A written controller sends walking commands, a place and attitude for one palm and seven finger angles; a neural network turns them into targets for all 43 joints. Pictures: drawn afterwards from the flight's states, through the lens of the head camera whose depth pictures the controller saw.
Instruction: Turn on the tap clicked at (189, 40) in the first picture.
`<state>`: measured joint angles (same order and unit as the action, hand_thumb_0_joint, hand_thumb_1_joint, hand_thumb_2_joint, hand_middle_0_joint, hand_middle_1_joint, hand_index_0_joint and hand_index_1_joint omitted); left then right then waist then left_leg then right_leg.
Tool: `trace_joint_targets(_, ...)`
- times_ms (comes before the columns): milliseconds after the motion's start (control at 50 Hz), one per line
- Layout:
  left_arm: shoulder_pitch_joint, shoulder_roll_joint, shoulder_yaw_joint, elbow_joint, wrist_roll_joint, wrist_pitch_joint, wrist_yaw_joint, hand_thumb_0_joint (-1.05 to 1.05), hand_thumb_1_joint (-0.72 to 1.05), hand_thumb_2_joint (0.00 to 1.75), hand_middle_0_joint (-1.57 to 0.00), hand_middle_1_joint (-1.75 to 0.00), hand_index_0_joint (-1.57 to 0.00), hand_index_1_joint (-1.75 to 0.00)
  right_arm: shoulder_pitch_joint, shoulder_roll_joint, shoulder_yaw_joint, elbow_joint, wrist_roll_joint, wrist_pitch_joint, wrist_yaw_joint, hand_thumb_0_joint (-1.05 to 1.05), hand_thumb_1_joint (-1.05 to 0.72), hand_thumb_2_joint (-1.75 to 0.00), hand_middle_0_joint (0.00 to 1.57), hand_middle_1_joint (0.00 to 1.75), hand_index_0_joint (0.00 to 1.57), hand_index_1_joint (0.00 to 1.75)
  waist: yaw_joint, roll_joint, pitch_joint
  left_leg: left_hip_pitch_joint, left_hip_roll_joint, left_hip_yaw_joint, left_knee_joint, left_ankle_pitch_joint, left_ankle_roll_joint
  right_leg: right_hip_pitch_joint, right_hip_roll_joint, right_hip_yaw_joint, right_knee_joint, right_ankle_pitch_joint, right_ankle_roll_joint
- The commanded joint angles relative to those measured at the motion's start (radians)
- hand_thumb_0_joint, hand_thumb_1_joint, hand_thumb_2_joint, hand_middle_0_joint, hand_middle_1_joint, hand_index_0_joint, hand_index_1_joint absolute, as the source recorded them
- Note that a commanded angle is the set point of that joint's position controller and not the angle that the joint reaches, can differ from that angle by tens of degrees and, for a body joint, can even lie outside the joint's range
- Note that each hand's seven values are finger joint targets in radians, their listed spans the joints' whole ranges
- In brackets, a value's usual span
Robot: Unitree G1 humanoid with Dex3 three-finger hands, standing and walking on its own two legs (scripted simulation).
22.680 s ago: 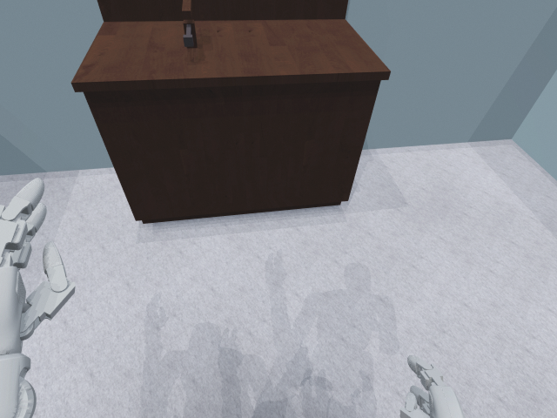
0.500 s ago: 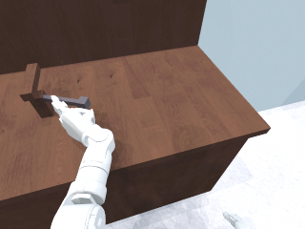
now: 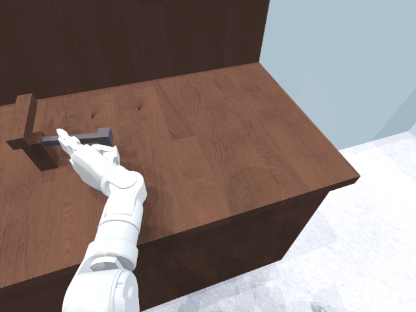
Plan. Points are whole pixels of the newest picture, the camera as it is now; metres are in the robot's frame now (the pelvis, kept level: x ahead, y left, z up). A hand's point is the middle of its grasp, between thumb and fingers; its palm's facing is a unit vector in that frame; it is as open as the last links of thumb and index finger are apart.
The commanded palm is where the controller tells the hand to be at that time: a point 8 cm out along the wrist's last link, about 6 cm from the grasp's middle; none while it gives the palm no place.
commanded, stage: lift the hand up off the lever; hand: left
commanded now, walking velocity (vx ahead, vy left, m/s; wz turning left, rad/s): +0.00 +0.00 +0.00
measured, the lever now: (105, 137) +0.45 +0.23 +0.09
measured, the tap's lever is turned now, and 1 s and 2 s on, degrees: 78 78 78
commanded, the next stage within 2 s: none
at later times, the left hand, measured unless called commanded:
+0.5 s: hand (109, 148) +0.40 +0.21 +0.10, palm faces +0.80 -0.59 -0.09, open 7.8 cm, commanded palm +0.35 +0.21 +0.11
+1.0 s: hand (104, 149) +0.38 +0.20 +0.13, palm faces +0.80 -0.59 -0.07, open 7.8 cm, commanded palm +0.33 +0.21 +0.13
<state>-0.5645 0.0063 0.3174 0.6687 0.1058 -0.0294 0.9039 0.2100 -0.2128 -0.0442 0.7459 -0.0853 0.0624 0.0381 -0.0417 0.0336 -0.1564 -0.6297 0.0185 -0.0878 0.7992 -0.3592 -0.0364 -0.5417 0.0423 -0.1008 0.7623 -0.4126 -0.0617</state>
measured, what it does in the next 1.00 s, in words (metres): stands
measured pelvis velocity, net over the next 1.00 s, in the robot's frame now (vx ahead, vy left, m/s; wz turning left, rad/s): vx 0.00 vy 0.01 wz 0.01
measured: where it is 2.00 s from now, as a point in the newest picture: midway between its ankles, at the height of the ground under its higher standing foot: outside the picture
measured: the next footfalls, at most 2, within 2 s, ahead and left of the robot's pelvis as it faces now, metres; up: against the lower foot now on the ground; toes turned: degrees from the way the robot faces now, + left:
none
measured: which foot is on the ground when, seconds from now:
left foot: down 0.00-1.00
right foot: down 0.00-1.00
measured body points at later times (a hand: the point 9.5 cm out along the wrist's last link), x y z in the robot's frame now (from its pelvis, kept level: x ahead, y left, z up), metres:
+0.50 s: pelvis +0.00 +0.01 +0.01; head +0.02 +0.01 +0.46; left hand +0.36 +0.23 +0.11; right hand +0.16 -0.21 -0.11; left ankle +0.02 +0.14 -0.71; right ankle -0.02 -0.08 -0.71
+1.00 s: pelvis +0.00 +0.01 +0.01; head +0.00 +0.00 +0.46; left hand +0.33 +0.23 +0.13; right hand +0.16 -0.22 -0.10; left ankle +0.02 +0.14 -0.71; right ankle -0.02 -0.08 -0.71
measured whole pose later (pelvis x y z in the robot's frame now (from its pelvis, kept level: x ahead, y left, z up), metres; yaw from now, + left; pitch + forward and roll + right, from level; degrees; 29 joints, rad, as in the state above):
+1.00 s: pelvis +0.00 +0.01 +0.01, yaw +0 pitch +5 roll -1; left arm -0.45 -0.05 0.19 0.41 0.06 0.15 0.89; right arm 0.13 -0.20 -0.03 0.76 -0.07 0.04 0.03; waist 0.01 0.04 -0.11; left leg -0.47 0.01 -0.08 0.70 -0.32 -0.03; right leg -0.38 0.03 -0.10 0.65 -0.37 -0.05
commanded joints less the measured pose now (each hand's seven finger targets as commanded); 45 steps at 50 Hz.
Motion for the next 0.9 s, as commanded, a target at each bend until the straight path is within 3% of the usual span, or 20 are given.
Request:
trace_joint_targets(0,-0.331,0.137,-0.02,-0.252,0.022,-0.038,-0.004,0.0,0.9,0.9,-0.15,-0.15,-0.15,-0.15,-0.069,-0.117,-0.037,-0.131,0.004,-0.04,-0.009,0.0,-0.9,-0.9,0.2,0.3,0.2,0.3,0.009,-0.053,-0.293,0.186,-0.024,0.052,-0.046,0.318,0.061,0.173,-0.048,0.035,-0.131,0.426,0.037)
trace_joint_targets(80,-0.337,0.079,-0.089,-0.316,0.018,-0.032,-0.007,0.0,0.9,0.9,-0.15,-0.15,-0.15,-0.15,-0.089,-0.109,-0.032,-0.139,0.004,-0.052,-0.006,0.0,-0.9,-0.9,0.2,0.3,0.2,0.3,0.005,-0.041,-0.281,0.21,-0.023,0.055,-0.052,0.316,0.06,0.167,-0.045,0.032,-0.139,0.407,0.035)
trace_joint_targets(100,-0.332,0.107,-0.06,-0.319,0.023,-0.028,-0.004,0.0,0.9,0.9,-0.15,-0.15,-0.15,-0.15,-0.088,-0.114,-0.034,-0.131,0.004,-0.052,-0.009,0.0,-0.9,-0.9,0.2,0.3,0.2,0.3,0.012,-0.031,-0.276,0.22,-0.021,0.05,-0.058,0.323,0.058,0.163,-0.043,0.028,-0.139,0.395,0.03)
trace_joint_targets(140,-0.324,0.073,-0.098,-0.332,0.02,-0.02,-0.009,0.0,0.9,0.9,-0.15,-0.15,-0.15,-0.15,-0.1,-0.107,-0.03,-0.137,0.006,-0.054,-0.007,0.0,-0.9,-0.9,0.2,0.3,0.2,0.3,0.008,-0.038,-0.264,0.222,-0.022,0.051,-0.062,0.32,0.057,0.162,-0.043,0.025,-0.142,0.386,0.03)
trace_joint_targets(200,-0.338,0.103,-0.078,-0.343,0.021,-0.008,-0.008,0.0,0.9,0.9,-0.15,-0.15,-0.15,-0.15,-0.111,-0.112,-0.031,-0.126,0.009,-0.053,-0.016,0.0,-0.9,-0.9,0.2,0.3,0.2,0.3,0.013,-0.041,-0.254,0.226,-0.019,0.044,-0.076,0.313,0.053,0.165,-0.042,0.026,-0.15,0.364,0.027)
trace_joint_targets(240,-0.37,0.059,-0.122,-0.352,0.019,-0.003,-0.008,0.0,0.9,0.9,-0.15,-0.15,-0.15,-0.15,-0.123,-0.103,-0.024,-0.128,0.009,-0.059,-0.013,0.0,-0.9,-0.9,0.2,0.3,0.2,0.3,0.006,-0.018,-0.246,0.238,-0.02,0.046,-0.077,0.299,0.053,0.144,-0.043,0.025,-0.152,0.335,0.027)
trace_joint_targets(280,-0.398,0.061,-0.125,-0.334,0.021,0.002,-0.007,0.0,0.9,0.9,-0.15,-0.15,-0.15,-0.15,-0.13,-0.103,-0.023,-0.119,0.009,-0.061,-0.015,0.0,-0.9,-0.9,0.2,0.3,0.2,0.3,-0.002,-0.03,-0.236,0.242,-0.018,0.041,-0.081,0.28,0.052,0.127,-0.04,0.023,-0.159,0.301,0.026)
trace_joint_targets(360,-0.395,0.037,-0.137,-0.337,0.02,0.012,-0.003,0.0,0.9,0.9,-0.15,-0.15,-0.15,-0.15,-0.131,-0.099,-0.022,-0.12,0.006,-0.062,-0.014,0.0,-0.9,-0.9,0.2,0.3,0.2,0.3,0.011,-0.021,-0.277,0.271,-0.02,0.04,-0.083,0.319,0.045,0.145,-0.037,0.018,-0.148,0.328,0.022)
trace_joint_targets(400,-0.341,0.062,-0.107,-0.321,0.021,0.027,-0.003,0.0,0.9,0.9,-0.15,-0.15,-0.15,-0.15,-0.132,-0.105,-0.027,-0.117,0.005,-0.056,-0.013,0.0,-0.9,-0.9,0.2,0.3,0.2,0.3,0.027,-0.013,-0.289,0.275,-0.017,0.032,-0.088,0.348,0.037,0.153,-0.035,0.015,-0.141,0.337,0.018)
trace_joint_targets(460,-0.379,0.012,-0.149,-0.296,0.012,0.052,-0.003,0.0,0.9,0.9,-0.15,-0.15,-0.15,-0.15,-0.142,-0.1,-0.019,-0.121,0.008,-0.053,-0.009,0.0,-0.9,-0.9,0.2,0.3,0.2,0.3,0.011,-0.058,-0.238,0.26,-0.017,0.035,-0.097,0.321,0.04,0.143,-0.037,0.011,-0.158,0.32,0.023)
trace_joint_targets(500,-0.378,0.085,-0.077,-0.284,0.01,0.061,0.006,0.0,0.9,0.9,-0.15,-0.15,-0.15,-0.15,-0.143,-0.107,-0.02,-0.114,0.008,-0.047,-0.017,0.0,-0.9,-0.9,0.2,0.3,0.2,0.3,0.028,-0.056,-0.238,0.249,-0.019,0.032,-0.109,0.31,0.04,0.16,-0.035,0.017,-0.167,0.311,0.022)
trace_joint_targets(560,-0.379,0.049,-0.113,-0.364,0.02,0.053,0.009,0.0,0.9,0.9,-0.15,-0.15,-0.15,-0.15,-0.142,-0.095,-0.02,-0.132,0.004,-0.049,-0.009,0.0,-0.9,-0.9,0.2,0.3,0.2,0.3,0.033,-0.046,-0.304,0.287,-0.017,0.044,-0.091,0.387,0.041,0.196,-0.038,0.016,-0.151,0.396,0.022)
trace_joint_targets(600,-0.321,0.092,-0.073,-0.362,0.027,0.06,0.008,0.0,0.9,0.9,-0.15,-0.15,-0.15,-0.15,-0.134,-0.101,-0.025,-0.128,0.002,-0.043,-0.01,0.0,-0.9,-0.9,0.2,0.3,0.2,0.3,0.047,-0.051,-0.312,0.288,-0.016,0.039,-0.092,0.413,0.038,0.214,-0.036,0.014,-0.149,0.419,0.02)
trace_joint_targets(640,-0.331,0.043,-0.125,-0.383,0.021,0.069,-0.002,0.0,0.9,0.9,-0.15,-0.15,-0.15,-0.15,-0.149,-0.097,-0.02,-0.138,0.009,-0.042,-0.007,0.0,-0.9,-0.9,0.2,0.3,0.2,0.3,0.031,-0.053,-0.271,0.286,-0.013,0.046,-0.097,0.396,0.041,0.208,-0.042,0.014,-0.163,0.414,0.023)
trace_joint_targets(700,-0.292,0.064,-0.112,-0.427,0.008,0.079,-0.008,0.0,0.9,0.9,-0.15,-0.15,-0.15,-0.15,-0.158,-0.103,-0.023,-0.14,0.012,-0.046,-0.014,0.0,-0.9,-0.9,0.2,0.3,0.2,0.3,0.044,-0.04,-0.265,0.302,-0.013,0.043,-0.113,0.39,0.042,0.223,-0.038,0.015,-0.177,0.401,0.021)
trace_joint_targets(740,-0.288,0.008,-0.168,-0.46,0.0,0.086,-0.017,0.0,0.9,0.9,-0.15,-0.15,-0.15,-0.15,-0.171,-0.096,-0.019,-0.145,0.015,-0.053,-0.013,0.0,-0.9,-0.9,0.2,0.3,0.2,0.3,0.038,-0.035,-0.253,0.316,-0.011,0.045,-0.116,0.392,0.041,0.221,-0.04,0.014,-0.183,0.397,0.022)
trace_joint_targets(780,-0.32,0.017,-0.17,-0.455,-0.004,0.096,-0.017,0.0,0.9,0.9,-0.15,-0.15,-0.15,-0.15,-0.176,-0.099,-0.017,-0.134,0.019,-0.057,-0.018,0.0,-0.9,-0.9,0.2,0.3,0.2,0.3,0.028,-0.052,-0.223,0.308,-0.011,0.044,-0.126,0.363,0.041,0.214,-0.042,0.015,-0.197,0.372,0.023)
trace_joint_targets(800,-0.296,0.055,-0.132,-0.439,-0.007,0.102,-0.017,0.0,0.9,0.9,-0.15,-0.15,-0.15,-0.15,-0.183,-0.105,-0.02,-0.128,0.018,-0.056,-0.023,0.0,-0.9,-0.9,0.2,0.3,0.2,0.3,0.04,-0.043,-0.206,0.306,-0.011,0.037,-0.141,0.344,0.04,0.211,-0.039,0.015,-0.206,0.336,0.022)
trace_joint_targets(840,-0.328,0.008,-0.181,-0.487,-0.006,0.098,-0.017,0.0,0.9,0.9,-0.15,-0.15,-0.15,-0.15,-0.193,-0.094,-0.017,-0.132,0.02,-0.066,-0.021,0.0,-0.9,-0.9,0.2,0.3,0.2,0.3,0.039,-0.029,-0.233,0.331,-0.012,0.041,-0.139,0.357,0.039,0.215,-0.04,0.015,-0.204,0.342,0.021)
trace_joint_targets(880,-0.302,0.018,-0.171,-0.479,-0.006,0.107,-0.015,0.0,0.9,0.9,-0.15,-0.15,-0.15,-0.15,-0.193,-0.095,-0.015,-0.129,0.018,-0.069,-0.022,0.0,-0.9,-0.9,0.2,0.3,0.2,0.3,0.043,-0.039,-0.243,0.331,-0.015,0.048,-0.138,0.365,0.04,0.232,-0.043,0.018,-0.207,0.365,0.023)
